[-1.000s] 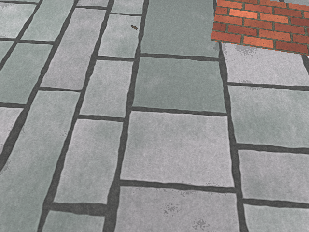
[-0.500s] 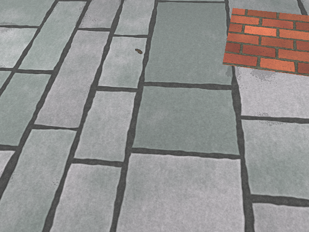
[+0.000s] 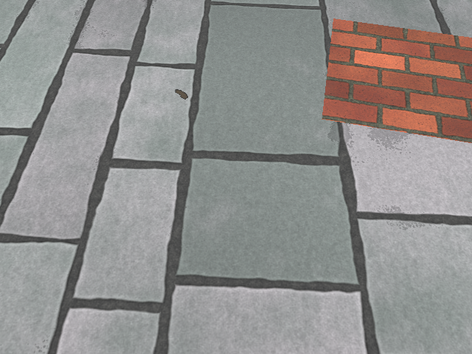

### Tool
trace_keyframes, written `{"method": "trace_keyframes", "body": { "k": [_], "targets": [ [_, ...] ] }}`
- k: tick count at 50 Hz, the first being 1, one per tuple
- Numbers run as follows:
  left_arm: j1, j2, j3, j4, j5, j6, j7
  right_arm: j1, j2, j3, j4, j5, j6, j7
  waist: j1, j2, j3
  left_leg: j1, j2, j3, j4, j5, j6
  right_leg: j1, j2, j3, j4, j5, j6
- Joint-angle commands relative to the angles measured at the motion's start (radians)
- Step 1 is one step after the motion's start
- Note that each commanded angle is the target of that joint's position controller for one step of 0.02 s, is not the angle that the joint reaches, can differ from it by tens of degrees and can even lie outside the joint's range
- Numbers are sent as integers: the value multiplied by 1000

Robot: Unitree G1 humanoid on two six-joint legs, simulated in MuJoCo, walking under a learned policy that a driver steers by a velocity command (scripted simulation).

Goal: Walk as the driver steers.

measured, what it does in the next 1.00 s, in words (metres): walks ahead, turning right: right foot, then left foot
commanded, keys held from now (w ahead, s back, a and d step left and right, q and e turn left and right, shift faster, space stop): e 0.38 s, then w+e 0.62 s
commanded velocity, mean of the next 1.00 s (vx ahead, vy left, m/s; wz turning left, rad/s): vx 0.23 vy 0.00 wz -0.54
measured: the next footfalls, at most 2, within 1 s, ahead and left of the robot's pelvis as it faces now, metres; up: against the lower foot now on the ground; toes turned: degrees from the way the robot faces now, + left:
right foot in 0.28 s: +0.08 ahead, -0.14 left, +0.00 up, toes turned -13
left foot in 0.74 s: +0.25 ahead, +0.05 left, +0.00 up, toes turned -28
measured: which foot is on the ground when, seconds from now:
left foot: down 0.00-0.28, up 0.30-0.72, down 0.74-1.00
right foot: up 0.00-0.26, down 0.28-0.74, up 0.76-1.00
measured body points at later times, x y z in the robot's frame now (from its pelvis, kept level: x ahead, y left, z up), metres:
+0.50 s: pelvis +0.06 -0.05 +0.02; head +0.08 -0.09 +0.46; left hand +0.23 +0.21 -0.08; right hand +0.14 -0.37 -0.11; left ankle +0.12 +0.10 -0.66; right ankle +0.04 -0.13 -0.73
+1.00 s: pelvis +0.22 -0.08 +0.01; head +0.25 -0.09 +0.46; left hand +0.50 +0.06 -0.09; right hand +0.08 -0.33 -0.11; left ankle +0.21 +0.07 -0.73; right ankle +0.22 -0.27 -0.66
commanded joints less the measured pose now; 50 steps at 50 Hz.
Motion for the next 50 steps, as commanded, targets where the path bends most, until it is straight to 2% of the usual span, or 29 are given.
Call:
{"method": "trace_keyframes", "body": {
  "k": [1, 4, 7, 10, 12, 13, 14, 15, 16, 17, 18, 19, 20, 21, 23, 25, 27, 32, 34, 36, 37, 38, 39, 40, 41, 42, 44, 46, 50],
  "targets": [
    [125, 52, 28, -47, 10, 40, 20, -39, -141, -36, -41, -13, 0, -13, 28, 179, -123, 25, 268, -155, -253, 53, 196, 34, -50, -10, -14, 90, 14],
    [69, 58, 33, -90, 15, 42, 12, -49, -163, -46, -31, -3, 4, -32, 18, 158, -150, 73, 287, -100, -255, 51, 199, 37, -74, -16, -153, 191, 3],
    [9, 66, 35, -127, 15, 42, -5, -46, -187, -53, -23, 5, 25, -46, 3, 151, -161, 121, 307, -67, -251, 21, 186, 69, -68, -43, -260, 231, -8],
    [-17, 79, 44, -154, 14, 47, -21, -34, -205, -60, -12, 22, 45, -46, 0, 150, -150, 182, 328, -55, -208, -4, 158, 97, -51, -70, -367, 210, -32],
    [21, 75, 50, -149, 18, 46, -31, -46, -205, -62, -7, 39, 59, -44, 31, 138, -146, 186, 308, -24, -127, -40, 107, 185, -19, -109, -531, 286, -69],
    [48, 95, 60, -142, 25, 45, -29, -8, -179, -59, 10, 45, 65, -42, 35, 97, -139, 161, 268, 4, -42, -103, 54, 245, 0, -91, -621, 351, -102],
    [67, 174, 81, -150, 29, 41, -18, 38, -134, -51, 19, 30, 71, -35, 15, -100, -106, 48, 167, 100, 190, -232, -37, 310, -122, 117, -772, 570, -165],
    [50, 282, 96, -186, 34, 38, -3, -11, -108, -44, -36, -2, 68, -34, -12, -332, -70, -250, 1, 101, 457, -564, -130, 393, -331, 457, -810, 786, -338],
    [80, 256, 88, -188, 62, 13, -12, -106, -134, -53, -61, 0, 61, -37, 48, -213, -134, -274, -21, -83, 636, -600, -115, 352, -343, 490, -832, 745, -407],
    [41, 239, 83, -193, 60, -10, -14, -99, -145, -59, -60, 23, 61, -38, 16, -151, -134, -297, -7, -129, 685, -513, -93, 358, -295, 404, -831, 702, -363],
    [-23, 221, 82, -207, 39, -22, -10, -62, -152, -65, -36, 28, 61, -44, -16, -104, -132, -306, 10, -147, 679, -420, -82, 361, -248, 336, -815, 658, -301],
    [-67, 183, 70, -220, 20, -22, -5, -50, -173, -74, -21, 18, 61, -52, -26, -87, -135, -303, 20, -156, 663, -366, -82, 358, -229, 305, -809, 646, -263],
    [-64, 158, 62, -220, 10, -19, 1, -38, -176, -78, -16, 12, 57, -49, -33, -85, -158, -270, 21, -152, 655, -309, -81, 343, -206, 289, -823, 546, -252],
    [-41, 142, 57, -218, 7, -18, 5, -38, -167, -78, -17, 15, 50, -41, -29, -86, -172, -263, 16, -149, 631, -255, -78, 353, -188, 300, -851, 384, -251],
    [-2, 137, 55, -213, 7, -24, 11, -75, -154, -77, -28, 29, 31, -27, -7, -97, -141, -292, 13, -157, 506, -180, -73, 388, -181, 348, -914, 121, -254],
    [14, 157, 60, -210, 10, -33, 16, -120, -147, -73, -39, 32, 10, -17, 9, -104, -103, -284, 4, -168, 353, -146, -78, 401, -179, 366, -937, 99, -255],
    [19, 174, 66, -209, 10, -40, 17, -135, -135, -67, -39, 30, -9, -6, 20, -106, -94, -230, -7, -168, 236, -127, -86, 391, -168, 357, -933, 132, -259],
    [23, 186, 70, -217, 5, -39, -1, -127, -147, -61, -44, 45, -43, 16, 30, -111, -79, -72, -34, -153, 86, -161, -78, 296, -147, 404, -906, 94, -269],
    [13, 175, 65, -224, 5, -34, -5, -88, -161, -64, -37, 51, -57, 19, 8, -113, -83, 19, -41, -150, 25, -148, -64, 264, -133, 434, -880, 82, -258],
    [-16, 141, 52, -239, 4, -29, -5, 8, -170, -72, -8, 48, -69, 16, -51, -95, -97, 198, -33, -136, -73, -82, -44, 182, -77, 421, -799, 64, -218],
    [-38, 96, 38, -252, 7, -32, -5, 106, -200, -83, 16, 42, -72, 9, -96, -60, -127, 362, 45, -195, -84, -101, -17, 63, -33, 380, -684, 34, -180],
    [-36, 8, 14, -264, 14, -36, -9, 244, -255, -94, 41, 25, -69, -1, -127, 113, -197, 539, 237, -395, -130, -241, 42, -87, 71, 222, -362, -51, -116],
    [-32, 37, 19, -328, -14, -50, -9, 292, -334, -109, 62, 5, -62, 6, -100, 314, -150, 592, 406, -773, -247, -533, 174, -365, 118, 133, -183, -112, -103],
    [-27, 125, 34, -312, -16, -57, -11, 227, -266, -95, 33, 20, -64, 8, -91, 232, -74, 542, 406, -755, -259, -634, 187, -436, 18, 150, -55, -40, -91],
    [-30, 153, 44, -298, -10, -56, -16, 183, -202, -78, 13, 30, -61, 4, -87, 207, -29, 509, 347, -640, -260, -574, 146, -454, -3, 139, -10, 52, -84],
    [-18, 140, 46, -282, -3, -52, -18, 154, -176, -67, -1, 27, -58, 3, -73, 177, -26, 475, 304, -538, -266, -472, 115, -433, -23, 123, 12, 121, -76],
    [-52, 107, 40, -301, -1, -54, -31, 131, -157, -57, -3, 17, -53, -4, -66, 156, 2, 399, 262, -378, -296, -251, 92, -399, -66, 111, -7, 236, -63],
    [-73, 73, 31, -322, -2, -55, -37, 153, -166, -58, 5, 10, -56, -7, -73, 145, -8, 372, 235, -257, -310, -78, 99, -379, -71, 77, -25, 321, -42],
    [-145, 39, 13, -372, -1, -55, -53, 173, -193, -60, 3, 16, -50, -11, -90, 124, -2, 348, 206, -83, -316, 106, 97, -310, -74, 17, -239, 481, -26]
  ]
}}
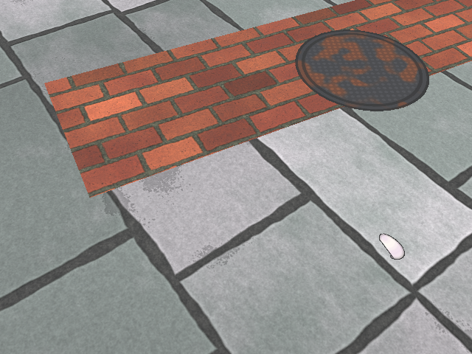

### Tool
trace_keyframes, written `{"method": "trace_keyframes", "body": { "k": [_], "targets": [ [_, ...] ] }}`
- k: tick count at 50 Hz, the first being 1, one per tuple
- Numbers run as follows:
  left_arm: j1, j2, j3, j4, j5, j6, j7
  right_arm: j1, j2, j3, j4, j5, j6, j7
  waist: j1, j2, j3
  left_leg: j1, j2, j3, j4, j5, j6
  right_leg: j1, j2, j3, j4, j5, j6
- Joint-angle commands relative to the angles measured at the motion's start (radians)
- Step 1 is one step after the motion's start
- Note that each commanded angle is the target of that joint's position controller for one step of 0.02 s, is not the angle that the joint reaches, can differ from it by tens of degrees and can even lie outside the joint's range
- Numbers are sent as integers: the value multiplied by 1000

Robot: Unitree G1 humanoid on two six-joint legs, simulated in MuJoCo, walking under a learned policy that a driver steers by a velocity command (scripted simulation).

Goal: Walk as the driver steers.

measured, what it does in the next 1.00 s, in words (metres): walks ahead, turning left: right foot, then left foot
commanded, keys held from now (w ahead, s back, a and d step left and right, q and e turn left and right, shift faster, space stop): w+e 0.06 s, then q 0.94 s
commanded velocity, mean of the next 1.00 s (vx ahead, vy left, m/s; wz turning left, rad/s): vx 0.14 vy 0.00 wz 0.25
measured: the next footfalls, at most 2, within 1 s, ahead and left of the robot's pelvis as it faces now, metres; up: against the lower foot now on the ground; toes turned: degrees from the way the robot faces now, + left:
right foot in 0.18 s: +0.28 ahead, -0.16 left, +0.00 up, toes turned -7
left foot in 0.68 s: +0.28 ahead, +0.09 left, +0.00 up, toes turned +14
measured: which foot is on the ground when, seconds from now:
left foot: down 0.00-0.20, up 0.22-0.66, down 0.68-1.00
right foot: up 0.00-0.16, down 0.18-0.68, up 0.70-1.00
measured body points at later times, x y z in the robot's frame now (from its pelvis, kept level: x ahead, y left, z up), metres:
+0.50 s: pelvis +0.20 -0.06 +0.00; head +0.23 -0.06 +0.45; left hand +0.33 +0.21 -0.11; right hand +0.31 -0.34 -0.12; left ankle +0.25 +0.09 -0.68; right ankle +0.24 -0.16 -0.74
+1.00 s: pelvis +0.25 -0.01 +0.00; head +0.29 +0.02 +0.45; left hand +0.32 +0.31 -0.11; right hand +0.49 -0.24 -0.08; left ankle +0.24 +0.08 -0.74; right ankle +0.33 -0.16 -0.69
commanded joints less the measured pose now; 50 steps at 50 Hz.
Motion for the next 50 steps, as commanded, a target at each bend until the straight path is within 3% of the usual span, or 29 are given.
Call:
{"method": "trace_keyframes", "body": {
  "k": [1, 4, 6, 7, 8, 9, 10, 11, 12, 13, 14, 15, 18, 20, 25, 29, 31, 33, 34, 35, 36, 37, 38, 39, 40, 41, 43, 46, 50],
  "targets": [
    [-144, 5, -13, -129, 1, -19, -19, -65, -175, -30, -79, 7, -12, -6, -11, 145, 68, -22, 222, -54, -129, 302, 139, -33, -15, -44, -166, 136, 5],
    [-210, -11, -22, -163, 5, -18, -39, -11, -198, -34, -67, 25, -1, -4, -25, 125, 100, -6, 247, -12, -114, 389, 135, 48, 9, -91, -310, 131, -24],
    [-194, 3, -14, -172, 13, -23, -45, 22, -216, -34, -49, 37, 13, 0, 11, 139, 80, 33, 267, -9, -33, 693, 130, 159, 64, -115, -378, 72, -64],
    [-133, 36, 1, -159, 22, -25, -44, 23, -234, -37, -45, 44, 19, -1, 57, 165, 33, 57, 265, -8, 53, 871, 118, 258, 101, -129, -410, 51, -88],
    [1, 77, 23, -116, 26, -27, -39, 8, -237, -34, -43, 48, 23, -1, 141, 162, -43, 42, 238, 6, 198, 952, 94, 441, 128, -137, -485, 138, -121],
    [113, 124, 43, -79, 36, -22, -22, 13, -214, -23, -42, 45, 16, 1, 204, 146, -111, -79, 195, 16, 372, 868, 54, 672, 100, -111, -516, 319, -145],
    [236, 216, 54, -54, 60, -12, 6, 24, -116, 12, -83, -6, 6, 11, 211, -60, -283, -334, 96, 17, 732, 181, -1, 1012, -166, 149, -399, 823, -214],
    [196, 224, 33, -82, 74, -12, 2, 192, -76, 34, -46, 21, -2, 25, 142, -221, -544, -499, -35, -170, 1070, -463, -42, 1200, -447, 524, -456, 962, -426],
    [178, 158, 26, -87, 63, -6, -5, 108, -205, -6, -32, 51, 2, 23, 197, -56, -533, -488, 13, -278, 1095, -413, -41, 1063, -362, 396, -500, 880, -373],
    [106, 129, 13, -69, 49, -11, -9, 22, -191, -6, -73, 68, 11, 21, 160, -65, -344, -571, 57, -227, 1051, -371, -36, 943, -307, 243, -522, 795, -319],
    [42, 94, 3, -53, 36, -19, -11, -2, -149, 1, -68, 53, 25, 8, 116, -3, -219, -573, 96, -194, 968, -303, -43, 784, -246, 163, -572, 684, -271],
    [-12, 61, -5, -48, 35, -25, -11, 7, -145, -4, -57, 38, 46, -4, 81, -22, -156, -524, 118, -184, 924, -250, -51, 657, -216, 105, -620, 599, -251],
    [-123, 56, -2, -37, 64, -45, -8, 91, -104, -8, -42, 31, 103, -27, 5, -51, -109, -360, 100, -145, 913, -137, -79, 414, -197, -24, -740, 481, -258],
    [-150, 65, 2, -22, 64, -48, 6, 46, -113, -17, -79, 22, 118, -38, 4, -60, -74, -404, 108, -148, 853, -85, -85, 394, -208, -65, -777, 368, -260],
    [-137, 90, 13, 19, 52, -19, 45, -86, -103, -15, -161, 15, 127, -15, 46, -43, -44, -436, 128, -123, 645, 29, -69, 462, -225, -119, -804, 135, -246],
    [-119, 121, 26, 40, 34, 11, 44, -140, -120, -23, -214, 17, 136, 10, 68, -36, -40, -425, 106, -75, 534, -39, -44, 547, -263, -130, -743, 145, -235],
    [-120, 137, 33, 48, 18, 23, 42, -140, -120, -27, -234, 19, 141, 21, 60, -45, -44, -393, 86, -47, 445, -57, -18, 587, -274, -135, -679, 190, -206],
    [-103, 126, 33, 67, -1, 31, 42, -96, -127, -36, -231, 16, 138, 24, 33, -23, -57, -272, 40, -18, 258, 87, 27, 575, -233, -181, -555, 168, -131],
    [-40, 96, 28, 90, 12, 33, 38, -54, -189, -57, -226, 12, 134, 13, 37, 86, -73, -164, 61, -104, 161, 340, 70, 517, -159, -242, -400, 76, -56],
    [-58, 45, 13, 50, 59, 26, 32, -21, -324, -89, -242, 10, 130, -9, 63, 377, -89, 23, 297, -440, 155, 765, 200, 226, -11, -317, -89, -318, 48],
    [-156, 52, 10, 13, 57, 23, 35, -5, -313, -77, -261, -20, 110, 0, 5, 358, -145, 48, 403, -627, 118, 799, 382, 59, 95, -138, 136, -577, 79],
    [-194, 86, 20, 11, 33, 26, 35, -6, -279, -68, -263, -19, 89, 11, -10, 228, -163, 61, 363, -552, 110, 767, 373, 24, 78, -43, 228, -535, 65],
    [-190, 79, 20, 15, 20, 27, 39, -46, -261, -65, -264, -4, 75, 7, 18, 189, -141, 53, 311, -477, 121, 695, 319, -2, 61, -18, 221, -444, 48],
    [-177, 84, 24, 30, 26, 28, 47, -91, -229, -58, -272, 16, 74, 1, 39, 146, -126, 36, 277, -438, 122, 635, 272, -10, 45, -4, 184, -374, 45],
    [-173, 101, 30, 32, 32, 30, 54, -131, -204, -49, -283, 28, 80, -9, 59, 151, -119, -1, 260, -417, 113, 606, 251, 19, 39, 5, 153, -322, 47],
    [-166, 97, 31, 34, 32, 30, 53, -142, -199, -45, -292, 23, 87, -16, 71, 165, -128, -33, 244, -406, 108, 619, 247, 64, 53, 1, 150, -284, 51],
    [-146, 77, 26, 39, 26, 28, 51, -139, -208, -48, -304, 16, 92, -24, 77, 159, -145, -29, 223, -393, 104, 615, 245, 96, 71, 1, 72, -236, 60],
    [-168, 54, 16, 35, 25, 26, 49, -130, -226, -57, -311, 21, 101, -33, 62, 164, -138, -38, 204, -407, 109, 535, 239, 140, 87, 11, -91, -203, 79],
    [-171, 65, 15, 35, 21, 24, 38, -151, -236, -61, -330, 18, 114, -29, 51, 201, -113, -125, 184, -461, 107, 390, 235, 242, 108, 16, -225, -188, 83]
  ]
}}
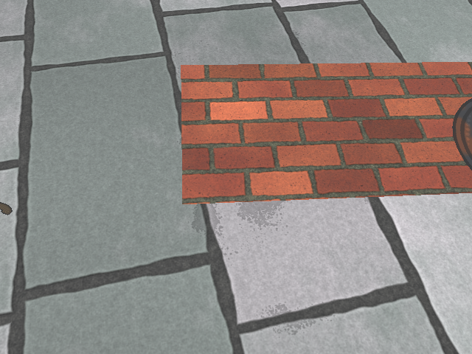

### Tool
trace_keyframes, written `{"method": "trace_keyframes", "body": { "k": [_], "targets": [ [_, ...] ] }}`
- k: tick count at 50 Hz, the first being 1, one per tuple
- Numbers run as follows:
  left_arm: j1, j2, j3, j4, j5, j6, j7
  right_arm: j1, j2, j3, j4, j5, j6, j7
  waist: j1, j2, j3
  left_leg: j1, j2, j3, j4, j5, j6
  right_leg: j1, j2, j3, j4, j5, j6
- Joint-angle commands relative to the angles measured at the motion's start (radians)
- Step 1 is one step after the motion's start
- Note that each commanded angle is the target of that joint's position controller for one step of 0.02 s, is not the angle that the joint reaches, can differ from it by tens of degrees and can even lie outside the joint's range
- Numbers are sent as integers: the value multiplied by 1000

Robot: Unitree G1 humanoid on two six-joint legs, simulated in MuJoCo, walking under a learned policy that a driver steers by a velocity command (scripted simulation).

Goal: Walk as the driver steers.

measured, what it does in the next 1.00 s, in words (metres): walks ahead, turning left: right foot, then left foot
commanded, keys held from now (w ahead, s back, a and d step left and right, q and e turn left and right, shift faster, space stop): q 0.16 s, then w+q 0.10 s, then w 0.74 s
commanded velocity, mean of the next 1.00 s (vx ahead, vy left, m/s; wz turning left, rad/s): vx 0.31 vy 0.00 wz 0.29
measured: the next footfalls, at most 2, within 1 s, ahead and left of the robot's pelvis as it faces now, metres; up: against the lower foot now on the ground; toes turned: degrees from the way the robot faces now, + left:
right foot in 0.14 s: +0.07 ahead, -0.15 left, +0.00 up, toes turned +11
left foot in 0.54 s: +0.11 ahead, +0.15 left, +0.00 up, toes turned +16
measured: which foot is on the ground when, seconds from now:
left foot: down 0.00-0.14, up 0.16-0.52, down 0.54-1.00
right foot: up 0.00-0.12, down 0.14-0.56, up 0.58-1.00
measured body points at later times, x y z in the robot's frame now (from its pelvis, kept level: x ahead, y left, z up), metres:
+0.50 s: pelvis +0.06 +0.00 +0.00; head +0.08 +0.00 +0.45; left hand +0.03 +0.29 -0.12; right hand +0.31 -0.20 -0.08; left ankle +0.06 +0.14 -0.72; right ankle +0.03 -0.15 -0.74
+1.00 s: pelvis +0.28 +0.07 -0.02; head +0.32 +0.08 +0.43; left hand +0.46 +0.35 -0.10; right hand +0.34 -0.22 -0.14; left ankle +0.07 +0.14 -0.74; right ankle +0.47 +0.01 -0.73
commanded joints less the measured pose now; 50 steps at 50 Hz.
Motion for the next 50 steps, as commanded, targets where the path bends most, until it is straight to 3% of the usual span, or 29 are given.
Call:
{"method": "trace_keyframes", "body": {
  "k": [1, 4, 6, 7, 8, 9, 10, 11, 12, 13, 16, 20, 23, 25, 26, 27, 28, 29, 30, 31, 32, 33, 34, 37, 42, 44, 47, 49, 50],
  "targets": [
    [-9, 78, 16, -61, -4, -16, -7, -23, -182, -51, -78, -1, -3, 0, -4, 165, -157, 140, 232, -274, -81, 299, 179, 39, 20, -1, -91, 6, 1],
    [12, 90, 20, -63, -7, -31, -21, -41, -175, -48, -91, 3, 4, 5, 1, 185, -153, 148, 219, -343, -47, 309, 165, 94, 31, 1, -208, 4, -18],
    [75, 93, 26, -47, -6, -43, -31, -76, -165, -43, -106, 15, 13, 0, 44, 180, -155, 119, 175, -352, 2, 268, 118, 215, 31, -18, -422, 152, -43],
    [108, 128, 37, -39, 2, -45, -30, -64, -140, -36, -113, 14, 14, -4, 44, 138, -166, 48, 133, -326, 56, 141, 71, 325, -47, 28, -481, 253, -74],
    [116, 198, 51, -50, 19, -39, -21, -13, -79, -19, -115, -3, 12, -2, 6, -83, -186, -89, 19, -184, 274, -174, 9, 437, -266, 222, -506, 422, -156],
    [123, 231, 55, -42, 47, -34, -23, 2, -117, -31, -146, 5, 2, 1, -10, -288, -153, -292, -75, -40, 458, -470, -39, 424, -420, 454, -543, 454, -339],
    [98, 179, 43, -67, 37, -40, -20, 9, -184, -49, -130, 0, -6, 4, 6, -201, -136, -341, 9, -57, 620, -411, -61, 412, -429, 448, -570, 258, -378],
    [75, 129, 30, -73, 24, -41, -14, -1, -203, -59, -114, 9, -5, 10, 7, -148, -105, -366, 39, -45, 660, -312, -66, 401, -358, 350, -586, 40, -324],
    [61, 119, 26, -76, 7, -42, -7, 3, -179, -57, -101, 6, 1, 12, 5, -143, -76, -399, 52, -26, 675, -251, -80, 408, -298, 290, -600, -86, -274],
    [68, 113, 22, -74, -6, -43, 2, -17, -161, -52, -108, 4, 2, 16, 24, -150, -47, -444, 65, -17, 689, -202, -94, 421, -287, 258, -615, -108, -261],
    [166, 126, 22, -56, 2, -53, 6, -71, -81, -22, -134, 8, -20, 32, 76, -127, -42, -428, 68, 34, 592, -140, -106, 436, -255, 180, -656, -106, -264],
    [189, 154, 28, -45, -6, -69, -13, -96, -36, 5, -141, 3, -52, 42, 85, -140, -38, -272, 87, 92, 336, -115, -88, 387, -251, 87, -673, -3, -269],
    [217, 185, 35, -29, -19, -72, -34, -92, -50, 7, -138, 10, -65, 52, 84, -148, -16, -127, 74, 143, 188, -135, -64, 318, -260, 55, -655, 27, -275],
    [213, 191, 33, -19, -34, -66, -46, -30, -57, 2, -118, 16, -70, 55, 37, -131, -16, 20, 53, 169, 48, -45, -34, 264, -266, 43, -606, 35, -265],
    [219, 172, 25, -13, -34, -65, -50, 34, -69, -6, -92, 16, -68, 52, 4, -111, -35, 142, 34, 179, 7, -24, -18, 214, -254, 27, -555, 64, -248],
    [216, 131, 8, -8, -24, -70, -52, 138, -101, -24, -65, 20, -66, 43, -53, -84, -82, 302, 43, 143, -5, -26, 6, 147, -219, -19, -433, 139, -212],
    [180, 50, -22, -34, 1, -80, -58, 279, -171, -42, -47, 7, -65, 30, -114, 91, -165, 482, 237, -111, -74, -61, 64, 5, -127, -127, -96, 60, -137],
    [172, 25, -29, -96, -6, -103, -51, 323, -283, -63, -51, -7, -70, 35, -99, 334, -199, 574, 438, -551, -203, -271, 224, -295, -9, -125, 198, -199, -94],
    [144, 127, -3, -90, -27, -114, -48, 297, -195, -39, -52, -3, -87, 43, -109, 208, -145, 522, 441, -569, -232, -348, 251, -379, -64, -32, 350, -199, -103],
    [138, 144, 3, -91, -40, -118, -55, 253, -143, -20, -54, -5, -97, 47, -78, 195, -75, 467, 401, -461, -238, -345, 226, -412, -102, -25, 369, -100, -125],
    [141, 128, 0, -76, -31, -118, -56, 209, -113, -10, -60, -6, -103, 51, -56, 150, -41, 404, 351, -367, -254, -273, 206, -390, -127, -30, 346, -14, -128],
    [136, 121, 1, -73, -14, -117, -58, 168, -96, -4, -60, -7, -104, 52, -34, 130, -8, 347, 322, -300, -273, -161, 192, -366, -142, -28, 295, 46, -121],
    [141, 110, 0, -68, -9, -112, -62, 145, -86, 1, -63, -10, -105, 50, -13, 130, 1, 298, 297, -237, -293, -57, 177, -318, -155, -27, 263, 95, -112],
    [125, 71, -13, -66, -3, -97, -66, 144, -95, -4, -48, -9, -114, 40, 4, 96, -5, 264, 265, -111, -322, 177, 177, -289, -141, -53, 159, 216, -70],
    [-47, 22, -42, -113, -9, -102, -79, 208, -131, -15, 5, 1, -110, 25, -48, 88, 30, 213, 233, 9, -342, 204, 145, -171, -85, -92, -179, 432, -57],
    [-99, 30, -43, -132, -14, -106, -88, 243, -143, -20, 30, 8, -109, 24, -60, 85, 47, 242, 259, 5, -337, 190, 142, -151, -71, -86, -245, 454, -74],
    [-120, 56, -37, -150, -14, -111, -101, 256, -153, -26, 59, 15, -99, 20, -41, 88, 49, 344, 303, 2, -284, 281, 121, -147, -61, -75, -310, 391, -118],
    [-64, 87, -23, -141, -9, -112, -99, 249, -170, -32, 66, 12, -89, 16, -2, 115, -8, 398, 302, 14, -184, 545, 99, -40, -19, -109, -317, 310, -150],
    [34, 117, -5, -117, -7, -109, -91, 238, -174, -31, 67, 9, -80, 13, 56, 124, -82, 396, 275, 40, -50, 730, 80, 105, 17, -143, -327, 293, -178]
  ]
}}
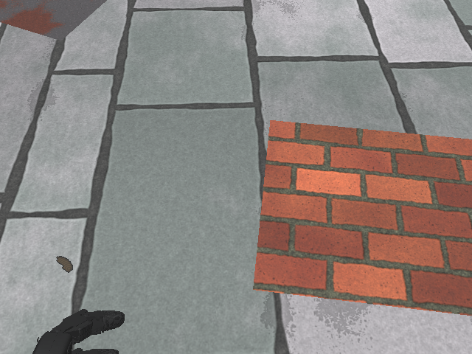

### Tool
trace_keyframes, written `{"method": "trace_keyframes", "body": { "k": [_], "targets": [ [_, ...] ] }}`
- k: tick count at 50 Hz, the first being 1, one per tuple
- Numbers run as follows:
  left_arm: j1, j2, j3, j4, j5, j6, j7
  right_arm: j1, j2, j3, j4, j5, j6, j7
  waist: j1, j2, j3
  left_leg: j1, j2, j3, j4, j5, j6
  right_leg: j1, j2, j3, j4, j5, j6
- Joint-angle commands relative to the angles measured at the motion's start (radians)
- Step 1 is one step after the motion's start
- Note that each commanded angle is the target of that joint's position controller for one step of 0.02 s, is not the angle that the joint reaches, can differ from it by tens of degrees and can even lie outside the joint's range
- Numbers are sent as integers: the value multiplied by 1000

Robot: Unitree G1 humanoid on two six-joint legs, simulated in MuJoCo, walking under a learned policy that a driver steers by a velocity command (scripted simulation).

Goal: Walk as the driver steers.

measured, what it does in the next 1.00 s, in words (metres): walks ahead: right foot, then left foot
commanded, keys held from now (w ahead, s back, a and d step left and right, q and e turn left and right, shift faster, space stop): w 0.16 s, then no key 0.74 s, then w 0.10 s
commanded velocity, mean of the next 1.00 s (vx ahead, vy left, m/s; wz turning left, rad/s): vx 0.20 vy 0.00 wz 0.01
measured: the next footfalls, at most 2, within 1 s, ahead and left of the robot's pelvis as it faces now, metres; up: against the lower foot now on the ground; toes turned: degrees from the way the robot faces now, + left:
right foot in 0.02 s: +0.20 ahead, -0.11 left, +0.00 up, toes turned -1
left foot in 0.48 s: +0.42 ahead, +0.10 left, +0.00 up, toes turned +1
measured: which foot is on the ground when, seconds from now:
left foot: down 0.00-0.02, up 0.04-0.46, down 0.48-1.00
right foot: up 0.00-0.00, down 0.02-0.52, up 0.54-0.74, down 0.76-1.00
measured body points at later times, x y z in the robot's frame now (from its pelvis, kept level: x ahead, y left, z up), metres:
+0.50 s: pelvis +0.25 +0.00 +0.01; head +0.28 +0.00 +0.46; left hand +0.31 +0.28 -0.12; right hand +0.45 -0.25 -0.08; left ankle +0.38 +0.11 -0.72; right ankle +0.16 -0.11 -0.72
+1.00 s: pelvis +0.34 -0.01 +0.01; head +0.34 -0.02 +0.46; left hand +0.39 +0.25 -0.13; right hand +0.44 -0.27 -0.12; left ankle +0.38 +0.11 -0.72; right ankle +0.29 -0.14 -0.72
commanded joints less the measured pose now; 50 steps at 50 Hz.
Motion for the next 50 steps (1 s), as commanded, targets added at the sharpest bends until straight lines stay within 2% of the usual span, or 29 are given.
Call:
{"method": "trace_keyframes", "body": {
  "k": [1, 2, 3, 4, 5, 6, 7, 8, 12, 14, 17, 22, 24, 25, 26, 27, 28, 29, 31, 33, 36, 38, 39, 40, 41, 45, 46, 48, 50],
  "targets": [
    [243, 196, 79, 3, 2, -6, 19, -36, -163, -34, -54, -8, 5, -14, 203, 129, -171, -136, 190, -35, 371, 972, 93, 437, 38, -36, 14, -31, -80],
    [399, 269, 95, 28, 16, 0, 31, 9, -94, -10, -81, -28, 3, -17, 230, -14, -328, -419, 110, 0, 721, 632, 49, 788, -179, 245, 46, -59, -166],
    [427, 297, 96, 44, 13, -2, 20, 129, 3, 19, -80, -13, -19, -6, 157, -269, -472, -714, -67, -104, 1013, -161, 4, 1007, -367, 748, -114, -328, -306],
    [394, 203, 73, 39, -6, -2, 23, 15, -109, -4, -82, 12, -35, 2, 203, -169, -375, -830, -14, -178, 1099, -156, 10, 953, -334, 753, -200, -453, -261],
    [328, 176, 64, 36, -6, 0, 31, -88, -139, -11, -113, 29, -45, 7, 193, -115, -213, -879, 38, -132, 1083, -69, 19, 806, -305, 587, -218, -400, -220],
    [267, 165, 60, 28, 4, 2, 35, -138, -129, -7, -123, 16, -53, 3, 160, -19, -139, -847, 88, -105, 1028, 21, 23, 658, -272, 490, -236, -299, -199],
    [227, 139, 53, 22, 17, 1, 33, -159, -123, -12, -121, -3, -51, 0, 129, 2, -81, -805, 118, -97, 973, 76, 23, 539, -235, 411, -264, -183, -190],
    [208, 129, 49, 20, 31, -4, 34, -126, -111, -12, -118, -3, -42, 2, 92, -42, -85, -744, 140, -108, 956, 110, 19, 470, -223, 377, -288, -124, -200],
    [179, 140, 52, 51, 19, -24, 38, -121, -61, -2, -113, -22, -8, -10, 46, -30, -37, -682, 136, -66, 804, 138, -40, 337, -194, 174, -319, 392, -220],
    [181, 151, 54, 65, 17, -17, 48, -168, -37, 8, -124, -31, -10, -9, 56, -31, -43, -657, 127, -45, 659, 263, -49, 333, -151, 87, -308, 481, -192],
    [226, 161, 53, 88, 14, 1, 59, -271, -17, 17, -138, -24, -19, 4, 108, -32, -63, -588, 85, -19, 440, 471, -43, 370, -116, 35, -295, 435, -155],
    [246, 175, 54, 127, 2, 35, 65, -325, -66, -3, -161, -30, -27, 22, 112, -49, -73, -550, 53, -41, 281, 434, 4, 496, -173, 102, -173, 334, -126],
    [246, 149, 45, 135, 2, 43, 69, -239, -98, -18, -130, -43, -32, 18, 67, -14, -108, -385, 43, -32, 162, 610, 43, 480, -114, 90, -31, 287, -70],
    [296, 115, 32, 128, 29, 34, 68, -202, -167, -32, -135, -55, -32, 10, 84, 85, -193, -201, 167, -137, 228, 1036, 96, 393, -45, 55, 110, 110, -18],
    [425, 42, 6, 151, 33, 28, 65, -189, -142, -20, -137, -67, -19, 3, 120, 231, -317, 22, 345, -327, 268, 1196, 260, 216, 27, 38, 304, -304, 48],
    [380, 84, 10, 159, 17, 43, 63, -161, -55, 0, -126, -51, -5, 8, 68, 250, -355, 7, 380, -416, 215, 1090, 313, 165, 33, 82, 425, -657, 81],
    [329, 129, 24, 145, 3, 61, 62, -187, -35, 13, -118, -37, 1, 16, 68, 192, -297, -62, 351, -401, 177, 871, 285, 126, 6, 108, 470, -709, 89],
    [291, 126, 28, 144, -1, 83, 70, -233, -43, 12, -117, -35, 7, 20, 79, 140, -233, -138, 324, -378, 139, 676, 250, 105, -15, 103, 483, -679, 97],
    [264, 122, 34, 141, 9, 122, 88, -349, -75, 4, -124, -39, 15, 18, 115, 149, -133, -340, 275, -316, 55, 396, 199, 172, -46, 93, 369, -569, 114],
    [301, 92, 29, 168, 13, 131, 96, -396, -72, 1, -118, -50, 24, 12, 135, 183, -120, -455, 215, -231, 29, 311, 177, 302, -27, 54, 251, -446, 118],
    [328, 70, 27, 201, 27, 125, 91, -392, -45, 8, -90, -35, 29, 4, 148, 159, -141, -499, 166, -157, 50, 111, 136, 448, -1, 8, 43, -200, 88],
    [274, 103, 27, 174, 47, 121, 93, -342, -15, 20, -54, -39, 29, 4, 119, 98, -78, -533, 113, -127, 74, -82, 48, 438, -66, 82, -67, -185, 43],
    [242, 161, 41, 176, 31, 120, 98, -320, -25, 14, -55, -42, 31, 3, 73, -5, -23, -484, 61, -77, 91, -56, 14, 303, -79, 99, -84, -369, 8],
    [217, 130, 36, 179, 27, 111, 97, -345, -28, 14, -51, -46, 31, -1, 82, -41, 1, -392, 44, -55, 141, 28, -3, 200, -67, 103, -122, -486, 3],
    [201, 102, 27, 182, 31, 99, 97, -348, -26, 11, -47, -42, 29, -5, 76, -58, 3, -343, 44, -51, 174, 99, 1, 170, -66, 105, -144, -479, 18],
    [221, 93, 22, 211, 23, 64, 94, -317, -23, 7, -4, -35, 29, -12, 83, -35, -33, -305, 48, -46, 218, 316, 27, 246, -55, 88, -113, -272, 49],
    [253, 98, 24, 227, 19, 64, 95, -306, -17, 7, 11, -32, 30, -12, 91, -29, -57, -301, 32, -27, 231, 254, 28, 268, -48, 82, -116, -333, 40],
    [274, 129, 34, 237, 8, 72, 98, -310, -19, 1, 25, -19, 33, -11, 102, -62, -11, -375, -13, 21, 291, 23, 29, 261, -62, 121, -146, -545, -10],
    [311, 155, 43, 237, -1, 67, 99, -338, -12, -2, 22, -10, 17, -5, 126, -110, 65, -521, -37, 56, 388, -32, 29, 302, -158, 263, -230, -694, -83]
  ]
}}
